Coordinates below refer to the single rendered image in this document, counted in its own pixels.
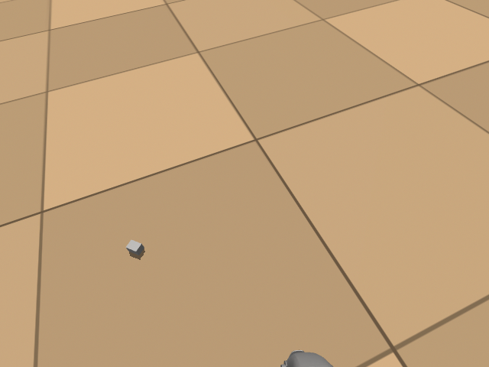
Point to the small box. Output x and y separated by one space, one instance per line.
135 247

